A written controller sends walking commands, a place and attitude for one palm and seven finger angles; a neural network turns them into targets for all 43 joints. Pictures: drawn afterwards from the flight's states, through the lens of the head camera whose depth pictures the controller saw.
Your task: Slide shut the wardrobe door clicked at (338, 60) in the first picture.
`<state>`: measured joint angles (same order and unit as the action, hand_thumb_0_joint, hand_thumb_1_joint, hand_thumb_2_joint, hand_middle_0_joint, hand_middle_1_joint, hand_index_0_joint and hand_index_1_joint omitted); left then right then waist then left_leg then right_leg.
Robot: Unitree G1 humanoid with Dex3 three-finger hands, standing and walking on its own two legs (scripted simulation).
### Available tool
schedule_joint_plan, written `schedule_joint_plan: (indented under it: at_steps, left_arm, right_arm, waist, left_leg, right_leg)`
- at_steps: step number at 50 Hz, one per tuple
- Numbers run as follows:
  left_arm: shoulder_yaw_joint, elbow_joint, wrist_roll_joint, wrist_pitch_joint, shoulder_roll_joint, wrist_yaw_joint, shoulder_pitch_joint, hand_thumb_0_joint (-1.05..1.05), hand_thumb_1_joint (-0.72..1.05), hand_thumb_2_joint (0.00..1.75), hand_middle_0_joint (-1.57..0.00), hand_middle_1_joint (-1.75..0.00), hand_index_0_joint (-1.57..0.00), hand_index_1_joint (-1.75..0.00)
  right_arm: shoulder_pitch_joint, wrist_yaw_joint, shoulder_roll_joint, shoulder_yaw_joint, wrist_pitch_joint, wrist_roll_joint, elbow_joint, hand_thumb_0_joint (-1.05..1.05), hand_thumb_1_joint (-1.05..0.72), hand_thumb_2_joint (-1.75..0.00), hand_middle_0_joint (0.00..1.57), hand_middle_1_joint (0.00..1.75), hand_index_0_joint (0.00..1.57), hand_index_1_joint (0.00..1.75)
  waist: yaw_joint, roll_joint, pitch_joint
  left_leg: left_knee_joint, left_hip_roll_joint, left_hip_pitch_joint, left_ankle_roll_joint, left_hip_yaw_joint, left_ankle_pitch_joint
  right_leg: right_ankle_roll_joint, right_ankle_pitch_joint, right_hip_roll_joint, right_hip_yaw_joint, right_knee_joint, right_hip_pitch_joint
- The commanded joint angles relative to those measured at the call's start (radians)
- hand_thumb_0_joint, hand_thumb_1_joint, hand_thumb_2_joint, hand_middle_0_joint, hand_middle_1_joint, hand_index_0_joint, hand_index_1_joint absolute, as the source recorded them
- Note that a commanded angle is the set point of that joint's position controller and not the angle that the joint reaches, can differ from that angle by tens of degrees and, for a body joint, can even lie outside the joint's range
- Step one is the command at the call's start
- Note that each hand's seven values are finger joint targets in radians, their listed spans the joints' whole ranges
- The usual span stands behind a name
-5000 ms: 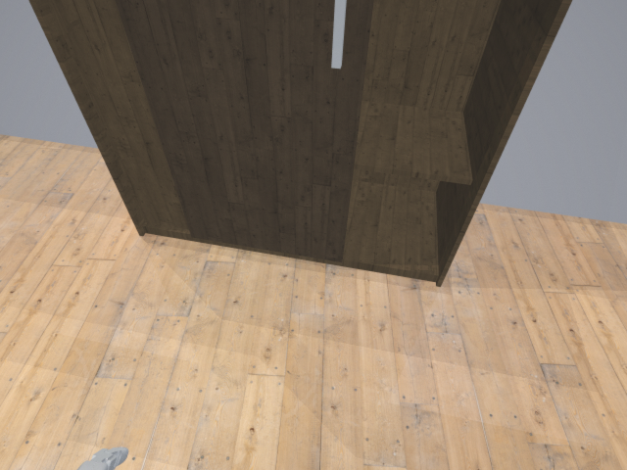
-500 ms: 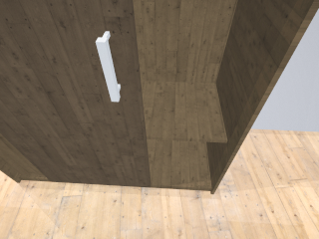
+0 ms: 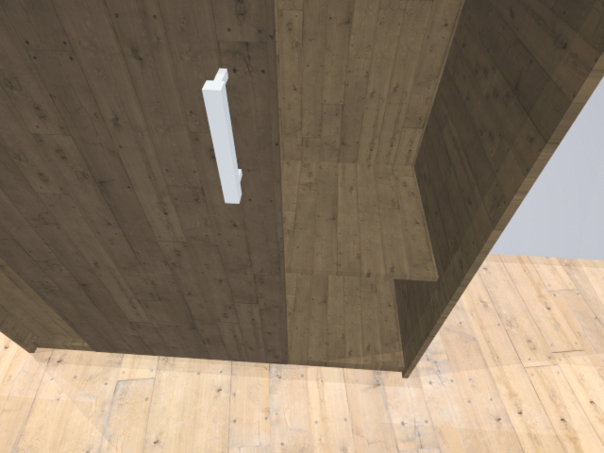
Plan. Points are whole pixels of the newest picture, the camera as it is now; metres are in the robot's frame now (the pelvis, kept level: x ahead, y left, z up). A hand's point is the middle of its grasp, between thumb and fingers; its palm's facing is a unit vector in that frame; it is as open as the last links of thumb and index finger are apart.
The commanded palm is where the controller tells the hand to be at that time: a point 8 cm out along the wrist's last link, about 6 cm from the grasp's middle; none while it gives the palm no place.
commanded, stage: come to a stop and stand still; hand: left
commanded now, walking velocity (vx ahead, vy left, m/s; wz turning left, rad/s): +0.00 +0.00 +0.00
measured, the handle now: (227, 140) +0.48 +0.14 +0.17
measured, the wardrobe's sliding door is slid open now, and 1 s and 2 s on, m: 0.38 0.38 0.38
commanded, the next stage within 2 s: look again from close up in 0.16 s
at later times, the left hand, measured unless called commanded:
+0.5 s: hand out of the picture -0.01 +0.21 -0.19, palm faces -0.01 -0.98 -0.19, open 7.4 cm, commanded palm none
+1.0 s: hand out of the picture -0.05 +0.23 -0.18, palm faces -0.02 -0.98 -0.21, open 7.4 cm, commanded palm none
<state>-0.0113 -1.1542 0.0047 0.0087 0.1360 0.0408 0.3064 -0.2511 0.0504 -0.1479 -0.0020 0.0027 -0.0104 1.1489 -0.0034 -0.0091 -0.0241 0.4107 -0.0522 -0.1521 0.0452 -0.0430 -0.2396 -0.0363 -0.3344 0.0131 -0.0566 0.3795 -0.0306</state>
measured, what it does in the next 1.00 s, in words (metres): shifts its weight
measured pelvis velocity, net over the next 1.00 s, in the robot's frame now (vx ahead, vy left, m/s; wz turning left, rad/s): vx -0.02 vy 0.05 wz -0.03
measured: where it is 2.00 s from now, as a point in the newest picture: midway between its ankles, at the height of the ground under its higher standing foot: outside the picture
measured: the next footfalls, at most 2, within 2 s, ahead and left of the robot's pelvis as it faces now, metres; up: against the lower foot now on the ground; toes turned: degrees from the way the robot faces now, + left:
none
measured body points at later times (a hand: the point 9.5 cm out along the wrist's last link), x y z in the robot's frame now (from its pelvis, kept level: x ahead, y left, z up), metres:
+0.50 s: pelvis -0.02 +0.04 -0.01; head -0.01 +0.04 +0.44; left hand +0.00 +0.26 -0.17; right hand -0.01 -0.19 -0.17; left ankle +0.00 +0.15 -0.74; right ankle -0.08 -0.09 -0.74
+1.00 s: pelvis -0.02 +0.05 +0.00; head -0.01 +0.05 +0.45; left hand -0.05 +0.28 -0.16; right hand -0.02 -0.18 -0.16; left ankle -0.01 +0.15 -0.74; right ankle -0.08 -0.09 -0.74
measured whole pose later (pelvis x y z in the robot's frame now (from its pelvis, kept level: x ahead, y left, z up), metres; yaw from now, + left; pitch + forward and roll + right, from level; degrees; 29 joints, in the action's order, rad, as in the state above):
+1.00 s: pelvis -0.02 +0.05 +0.00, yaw -2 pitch +0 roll +1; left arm 0.02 -1.11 0.02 0.01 0.18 0.03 0.33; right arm -0.27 0.01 -0.17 0.01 -0.02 -0.01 1.10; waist -0.01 -0.02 -0.02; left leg 0.47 0.02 -0.25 -0.04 -0.07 -0.22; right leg 0.03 -0.33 -0.05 -0.01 0.47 -0.14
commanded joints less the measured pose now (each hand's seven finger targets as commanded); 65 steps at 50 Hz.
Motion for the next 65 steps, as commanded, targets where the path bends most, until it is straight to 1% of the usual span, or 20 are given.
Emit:
schedule_joint_plan:
  at_steps: [1, 12, 13, 14, 15, 16, 17, 18, 20, 21, 22, 24, 28, 31, 34, 39, 47, 51, 58, 65]
  left_arm:
    - [-0.014, 0.016, 0.000, 0.005, 0.097, 0.005, 0.089, 0.00, 0.90, 0.90, -0.20, -0.30, -0.20, -0.30]
    - [-0.013, 0.023, -0.001, 0.007, 0.109, 0.004, 0.074, 0.00, 0.90, 0.90, -0.20, -0.30, -0.20, -0.30]
    - [-0.002, 0.028, 0.026, 0.053, 0.128, 0.043, 0.137, 0.00, 0.90, 0.90, -0.20, -0.30, -0.20, -0.30]
    - [-0.020, 0.072, 0.023, 0.059, 0.172, 0.038, 0.113, 0.00, 0.90, 0.90, -0.20, -0.30, -0.20, -0.30]
    - [-0.017, 0.090, 0.017, 0.060, 0.188, 0.030, 0.070, 0.00, 0.90, 0.90, -0.20, -0.30, -0.20, -0.30]
    - [-0.005, 0.090, 0.014, 0.057, 0.163, 0.025, 0.050, 0.00, 0.90, 0.90, -0.20, -0.30, -0.20, -0.30]
    - [-0.001, 0.108, 0.010, 0.055, 0.141, 0.021, 0.039, 0.00, 0.90, 0.90, -0.20, -0.30, -0.20, -0.30]
    - [0.001, 0.120, 0.007, 0.050, 0.125, 0.021, 0.038, 0.00, 0.90, 0.90, -0.20, -0.30, -0.20, -0.30]
    - [0.000, 0.128, 0.005, 0.035, 0.109, 0.020, 0.050, 0.00, 0.90, 0.90, -0.20, -0.30, -0.20, -0.30]
    - [0.001, 0.128, 0.007, 0.028, 0.110, 0.017, 0.056, 0.00, 0.90, 0.90, -0.20, -0.30, -0.20, -0.30]
    - [0.001, 0.125, 0.008, 0.022, 0.115, 0.014, 0.060, 0.00, 0.90, 0.90, -0.20, -0.30, -0.20, -0.30]
    - [0.003, 0.122, 0.010, 0.013, 0.115, 0.010, 0.062, 0.00, 0.90, 0.90, -0.20, -0.30, -0.20, -0.30]
    - [0.008, 0.123, 0.012, 0.005, 0.124, 0.004, 0.053, 0.00, 0.90, 0.90, -0.20, -0.30, -0.20, -0.30]
    - [0.007, 0.126, 0.015, 0.000, 0.130, 0.000, 0.061, 0.00, 0.90, 0.90, -0.20, -0.30, -0.20, -0.30]
    - [0.008, 0.123, 0.016, 0.000, 0.132, -0.002, 0.070, 0.00, 0.90, 0.90, -0.20, -0.30, -0.20, -0.30]
    - [0.010, 0.108, 0.014, 0.007, 0.141, -0.004, 0.082, 0.00, 0.90, 0.90, -0.20, -0.30, -0.20, -0.30]
    - [0.011, 0.080, 0.012, 0.014, 0.150, -0.001, 0.087, 0.00, 0.90, 0.90, -0.20, -0.30, -0.20, -0.30]
    - [0.013, 0.068, 0.011, 0.015, 0.145, 0.000, 0.092, 0.00, 0.90, 0.90, -0.20, -0.30, -0.20, -0.30]
    - [0.014, 0.060, 0.010, 0.019, 0.144, 0.004, 0.099, 0.00, 0.90, 0.90, -0.20, -0.30, -0.20, -0.30]
    - [0.011, 0.061, 0.010, 0.017, 0.142, 0.004, 0.091, 0.00, 0.90, 0.90, -0.20, -0.30, -0.20, -0.30]
  right_arm:
    - [-0.063, 0.005, -0.086, -0.007, -0.012, 0.001, -0.023, 0.00, -0.90, -0.90, 0.20, 0.30, 0.20, 0.30]
    - [-0.077, 0.000, -0.092, -0.006, -0.018, 0.001, -0.014, 0.00, -0.90, -0.90, 0.20, 0.30, 0.20, 0.30]
    - [0.035, -0.021, -0.117, -0.010, -0.039, 0.007, -0.098, 0.00, -0.90, -0.90, 0.20, 0.30, 0.20, 0.30]
    - [-0.018, -0.029, -0.051, -0.009, -0.029, 0.003, -0.142, 0.00, -0.90, -0.90, 0.20, 0.30, 0.20, 0.30]
    - [-0.021, -0.029, -0.058, -0.013, -0.017, -0.004, -0.144, 0.00, -0.90, -0.90, 0.20, 0.30, 0.20, 0.30]
    - [-0.070, -0.028, -0.054, -0.010, -0.020, -0.001, -0.128, 0.00, -0.90, -0.90, 0.20, 0.30, 0.20, 0.30]
    - [-0.093, -0.031, -0.062, -0.009, -0.025, -0.002, -0.122, 0.00, -0.90, -0.90, 0.20, 0.30, 0.20, 0.30]
    - [-0.109, -0.030, -0.090, -0.010, -0.034, -0.004, -0.123, 0.00, -0.90, -0.90, 0.20, 0.30, 0.20, 0.30]
    - [-0.107, -0.023, -0.124, -0.012, -0.039, -0.008, -0.126, 0.00, -0.90, -0.90, 0.20, 0.30, 0.20, 0.30]
    - [-0.081, -0.022, -0.122, -0.011, -0.038, -0.006, -0.128, 0.00, -0.90, -0.90, 0.20, 0.30, 0.20, 0.30]
    - [-0.067, -0.021, -0.120, -0.008, -0.036, -0.005, -0.133, 0.00, -0.90, -0.90, 0.20, 0.30, 0.20, 0.30]
    - [-0.057, -0.021, -0.119, -0.009, -0.032, -0.004, -0.144, 0.00, -0.90, -0.90, 0.20, 0.30, 0.20, 0.30]
    - [-0.054, -0.026, -0.129, -0.012, -0.029, -0.005, -0.144, 0.00, -0.90, -0.90, 0.20, 0.30, 0.20, 0.30]
    - [-0.051, -0.029, -0.142, -0.013, -0.028, -0.005, -0.141, 0.00, -0.90, -0.90, 0.20, 0.30, 0.20, 0.30]
    - [-0.047, -0.030, -0.150, -0.015, -0.030, -0.004, -0.142, 0.00, -0.90, -0.90, 0.20, 0.30, 0.20, 0.30]
    - [-0.048, -0.031, -0.149, -0.013, -0.035, -0.001, -0.128, 0.00, -0.90, -0.90, 0.20, 0.30, 0.20, 0.30]
    - [-0.053, -0.029, -0.144, -0.009, -0.039, 0.004, -0.094, 0.00, -0.90, -0.90, 0.20, 0.30, 0.20, 0.30]
    - [-0.045, -0.028, -0.138, -0.006, -0.036, 0.006, -0.082, 0.00, -0.90, -0.90, 0.20, 0.30, 0.20, 0.30]
    - [-0.040, -0.026, -0.130, -0.005, -0.037, 0.005, -0.066, 0.00, -0.90, -0.90, 0.20, 0.30, 0.20, 0.30]
    - [-0.037, -0.024, -0.122, -0.001, -0.033, 0.005, -0.057, 0.00, -0.90, -0.90, 0.20, 0.30, 0.20, 0.30]
  waist:
    - [-0.003, 0.014, -0.042]
    - [-0.004, 0.010, -0.034]
    - [-0.041, -0.066, -0.093]
    - [0.011, -0.117, -0.053]
    - [0.016, -0.060, -0.037]
    - [0.039, -0.064, 0.019]
    - [0.043, -0.057, 0.044]
    - [0.040, -0.012, 0.083]
    - [0.016, 0.046, 0.082]
    - [0.008, 0.102, 0.055]
    - [0.003, 0.111, 0.014]
    - [0.000, 0.078, -0.044]
    - [0.000, 0.029, -0.082]
    - [-0.007, 0.051, -0.087]
    - [-0.010, 0.045, -0.061]
    - [-0.009, 0.039, -0.014]
    - [-0.003, 0.000, -0.004]
    - [-0.004, -0.001, -0.032]
    - [-0.005, 0.001, -0.003]
    - [-0.008, 0.003, -0.032]
  left_leg:
    - [-0.028, -0.065, 0.043, -0.051, 0.042, 0.318]
    - [-0.053, -0.063, 0.046, -0.057, 0.053, 0.314]
    - [0.243, -0.043, -0.085, -0.034, -0.016, 0.329]
    - [0.244, -0.003, -0.169, -0.057, 0.017, -0.070]
    - [0.206, -0.001, -0.166, -0.076, -0.003, -0.098]
    - [0.165, -0.003, -0.120, -0.071, -0.004, -0.062]
    - [0.122, -0.003, -0.083, -0.069, 0.016, 0.056]
    - [0.106, -0.029, -0.039, -0.080, 0.052, 0.231]
    - [0.114, -0.075, -0.042, -0.102, 0.093, 0.341]
    - [0.096, -0.073, -0.051, -0.102, 0.097, 0.329]
    - [0.079, -0.070, -0.074, -0.105, 0.106, 0.288]
    - [0.046, -0.062, -0.115, -0.105, 0.112, 0.176]
    - [-0.011, -0.052, -0.134, -0.103, 0.123, 0.009]
    - [-0.076, -0.060, -0.166, -0.110, 0.152, -0.105]
    - [-0.098, -0.064, -0.145, -0.110, 0.156, -0.121]
    - [-0.080, -0.057, -0.086, -0.106, 0.131, -0.025]
    - [-0.037, -0.047, -0.036, -0.099, 0.093, 0.131]
    - [-0.033, -0.045, -0.040, -0.096, 0.086, 0.140]
    - [-0.012, -0.046, -0.009, -0.091, 0.070, 0.210]
    - [-0.017, -0.045, -0.027, -0.088, 0.070, 0.200]
  right_leg:
    - [0.015, 0.422, -0.121, 0.072, -0.055, -0.086]
    - [0.015, 0.367, -0.123, 0.071, -0.061, -0.078]
    - [0.074, 0.910, -0.184, 0.162, -0.052, -0.160]
    - [0.027, 1.053, -0.230, 0.160, 0.023, -0.067]
    - [-0.002, 1.063, -0.248, 0.145, 0.042, -0.048]
    - [-0.027, 0.866, -0.212, 0.109, 0.060, -0.071]
    - [-0.024, 0.705, -0.166, 0.092, 0.091, -0.086]
    - [-0.016, 0.565, -0.126, 0.080, 0.127, -0.095]
    - [-0.006, 0.284, -0.082, 0.066, 0.106, -0.126]
    - [-0.004, 0.216, -0.079, 0.070, 0.104, -0.144]
    - [-0.004, 0.157, -0.075, 0.073, 0.096, -0.163]
    - [-0.003, 0.085, -0.073, 0.079, 0.077, -0.192]
    - [0.003, 0.001, -0.076, 0.084, 0.056, -0.227]
    - [0.009, -0.029, -0.071, 0.068, 0.066, -0.217]
    - [0.013, -0.010, -0.077, 0.066, 0.063, -0.212]
    - [0.016, 0.046, -0.095, 0.080, 0.037, -0.203]
    - [0.020, 0.131, -0.113, 0.093, 0.016, -0.195]
    - [0.020, 0.143, -0.117, 0.096, 0.005, -0.202]
    - [0.020, 0.230, -0.125, 0.100, 0.006, -0.178]
    - [0.020, 0.220, -0.121, 0.094, -0.006, -0.171]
